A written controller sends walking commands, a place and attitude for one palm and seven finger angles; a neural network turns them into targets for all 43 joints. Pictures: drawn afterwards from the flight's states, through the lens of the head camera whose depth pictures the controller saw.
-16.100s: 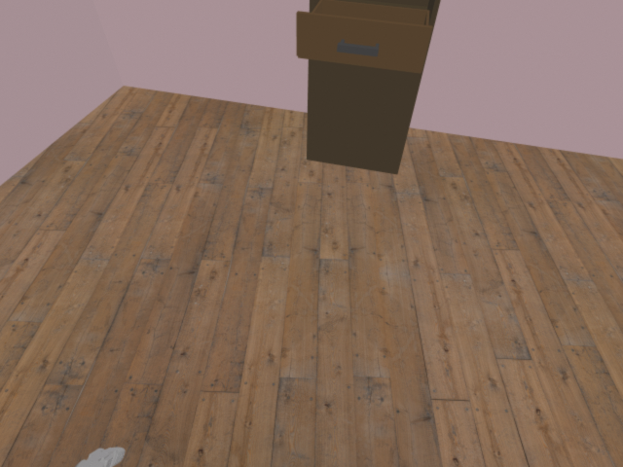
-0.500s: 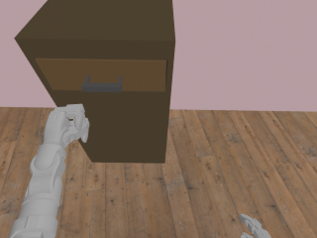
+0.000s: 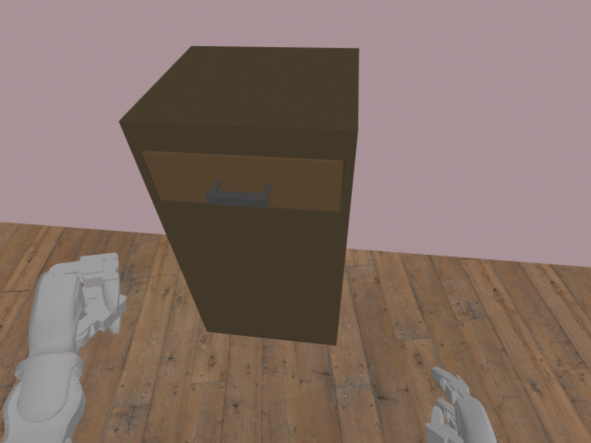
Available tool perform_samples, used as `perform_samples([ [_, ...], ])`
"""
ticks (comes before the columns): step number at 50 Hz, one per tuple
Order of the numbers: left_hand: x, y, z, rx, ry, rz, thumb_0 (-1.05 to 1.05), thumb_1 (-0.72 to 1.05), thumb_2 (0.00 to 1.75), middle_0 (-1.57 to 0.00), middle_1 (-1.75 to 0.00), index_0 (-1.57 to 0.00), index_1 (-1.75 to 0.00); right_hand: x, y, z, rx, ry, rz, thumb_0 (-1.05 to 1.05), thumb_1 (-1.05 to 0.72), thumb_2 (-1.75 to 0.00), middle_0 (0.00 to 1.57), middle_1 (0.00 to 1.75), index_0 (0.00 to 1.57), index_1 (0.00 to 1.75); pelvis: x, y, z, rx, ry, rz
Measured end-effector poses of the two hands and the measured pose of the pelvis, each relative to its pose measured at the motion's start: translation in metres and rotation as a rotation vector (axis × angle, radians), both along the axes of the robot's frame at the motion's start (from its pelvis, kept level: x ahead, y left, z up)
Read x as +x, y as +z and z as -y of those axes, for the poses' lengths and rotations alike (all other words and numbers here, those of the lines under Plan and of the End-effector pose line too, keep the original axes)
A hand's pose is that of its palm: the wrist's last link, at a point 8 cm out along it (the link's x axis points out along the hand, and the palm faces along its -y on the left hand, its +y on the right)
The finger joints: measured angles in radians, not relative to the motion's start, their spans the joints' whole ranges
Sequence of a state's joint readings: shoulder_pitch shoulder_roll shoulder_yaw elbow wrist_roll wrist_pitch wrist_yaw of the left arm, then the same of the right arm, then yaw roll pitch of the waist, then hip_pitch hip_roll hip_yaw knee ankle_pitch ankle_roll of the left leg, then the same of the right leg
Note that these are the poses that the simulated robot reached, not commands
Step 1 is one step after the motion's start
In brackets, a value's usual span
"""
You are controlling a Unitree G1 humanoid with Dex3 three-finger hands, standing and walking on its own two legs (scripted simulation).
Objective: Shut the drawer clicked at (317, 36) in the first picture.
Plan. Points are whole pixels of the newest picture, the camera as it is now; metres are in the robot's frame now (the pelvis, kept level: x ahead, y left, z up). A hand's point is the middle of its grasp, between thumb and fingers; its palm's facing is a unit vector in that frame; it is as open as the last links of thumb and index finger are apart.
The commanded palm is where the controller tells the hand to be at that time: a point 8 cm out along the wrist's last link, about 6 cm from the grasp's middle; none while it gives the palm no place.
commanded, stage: draw the hand back to the body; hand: left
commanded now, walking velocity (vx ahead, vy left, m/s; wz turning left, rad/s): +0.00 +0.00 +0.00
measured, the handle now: (239, 192) +0.62 +0.21 -0.03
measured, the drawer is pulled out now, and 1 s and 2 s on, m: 0.00 0.00 0.00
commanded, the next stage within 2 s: step back with the hand held close in 0.34 s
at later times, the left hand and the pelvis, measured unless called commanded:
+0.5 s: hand (71, 337) +0.17 +0.24 +0.16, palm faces +0.42 -0.82 -0.39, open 3.3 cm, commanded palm +0.12 +0.28 +0.17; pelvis -0.02 +0.00 +0.00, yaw -1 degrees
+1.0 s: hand (30, 389) +0.12 +0.25 +0.16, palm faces +0.38 -0.79 -0.49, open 3.3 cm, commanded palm +0.06 +0.29 +0.17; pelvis -0.07 +0.01 -0.01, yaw -1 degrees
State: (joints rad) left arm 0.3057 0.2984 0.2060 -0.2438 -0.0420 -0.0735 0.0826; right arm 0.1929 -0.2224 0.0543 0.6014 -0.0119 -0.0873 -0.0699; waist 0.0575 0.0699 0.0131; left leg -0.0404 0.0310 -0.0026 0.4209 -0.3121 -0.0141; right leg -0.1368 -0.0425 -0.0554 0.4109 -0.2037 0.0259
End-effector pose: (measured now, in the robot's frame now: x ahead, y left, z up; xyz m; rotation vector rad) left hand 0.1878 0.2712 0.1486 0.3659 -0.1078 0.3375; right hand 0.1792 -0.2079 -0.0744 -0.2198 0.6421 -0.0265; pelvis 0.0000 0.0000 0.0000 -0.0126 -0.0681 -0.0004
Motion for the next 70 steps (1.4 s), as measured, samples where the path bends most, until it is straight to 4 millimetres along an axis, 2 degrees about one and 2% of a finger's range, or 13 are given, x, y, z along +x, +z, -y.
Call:
perform_samples([
  [12,-0.060,0.036,-0.009,0.138,0.063,0.072,0.02,0.90,0.90,-1.40,-1.59,-1.41,-1.60,-0.018,-0.002,0.010,-0.016,-0.020,0.015,0.01,-0.91,-0.90,0.20,0.30,0.21,0.30,-0.005,0.000,0.000,-0.004,-0.005,0.029],
  [21,-0.063,0.026,-0.010,0.102,0.076,0.073,0.02,0.89,0.90,-1.40,-1.59,-1.41,-1.60,-0.029,-0.001,0.011,-0.028,-0.028,0.028,0.01,-0.91,-0.90,0.20,0.30,0.20,0.30,-0.015,0.000,0.000,0.000,-0.007,0.044],
  [28,-0.062,0.035,-0.013,0.152,0.042,0.113,0.02,0.89,0.90,-1.41,-1.59,-1.41,-1.60,-0.037,0.002,0.012,-0.028,-0.050,0.017,0.01,-0.91,-0.90,0.20,0.30,0.21,0.30,-0.022,0.000,-0.002,-0.006,-0.009,0.010],
  [35,-0.063,0.027,-0.015,0.187,-0.021,0.042,0.02,0.89,0.90,-1.40,-1.59,-1.41,-1.60,-0.054,-0.002,0.020,-0.049,-0.121,-0.052,0.01,-0.91,-0.90,0.20,0.30,0.21,0.30,-0.034,0.000,-0.012,0.007,-0.015,-0.047],
  [45,-0.093,0.030,-0.024,0.231,-0.015,0.054,0.02,0.89,0.90,-1.40,-1.59,-1.41,-1.60,-0.079,-0.007,0.016,-0.049,-0.152,-0.069,0.01,-0.91,-0.90,0.20,0.30,0.20,0.30,-0.057,-0.005,-0.017,0.023,-0.012,-0.046],
  [53,-0.119,0.027,-0.017,0.223,-0.001,0.107,0.02,0.89,0.90,-1.40,-1.59,-1.41,-1.60,-0.096,-0.007,0.013,-0.036,-0.128,-0.027,0.01,-0.91,-0.90,0.20,0.30,0.21,0.30,-0.082,-0.011,-0.013,0.015,-0.010,-0.045],
  [58,-0.131,0.027,-0.015,0.221,-0.014,0.142,0.02,0.89,0.90,-1.41,-1.59,-1.41,-1.60,-0.114,-0.008,0.018,-0.061,-0.134,-0.034,0.01,-0.91,-0.90,0.20,0.30,0.21,0.30,-0.096,-0.014,-0.013,0.003,-0.010,-0.051],
  [65,-0.143,0.028,-0.023,0.239,-0.026,0.164,0.02,0.89,0.90,-1.41,-1.59,-1.41,-1.60,-0.147,-0.008,0.023,-0.090,-0.174,-0.060,0.01,-0.91,-0.90,0.20,0.30,0.21,0.30,-0.111,-0.014,-0.017,-0.001,0.001,-0.047],
  [70,-0.159,0.030,-0.023,0.305,-0.013,0.180,0.02,0.89,0.90,-1.41,-1.59,-1.41,-1.60,-0.157,-0.013,0.024,-0.081,-0.152,-0.056,0.01,-0.91,-0.90,0.20,0.30,0.21,0.30,-0.121,-0.019,-0.010,0.002,0.030,-0.050],
])
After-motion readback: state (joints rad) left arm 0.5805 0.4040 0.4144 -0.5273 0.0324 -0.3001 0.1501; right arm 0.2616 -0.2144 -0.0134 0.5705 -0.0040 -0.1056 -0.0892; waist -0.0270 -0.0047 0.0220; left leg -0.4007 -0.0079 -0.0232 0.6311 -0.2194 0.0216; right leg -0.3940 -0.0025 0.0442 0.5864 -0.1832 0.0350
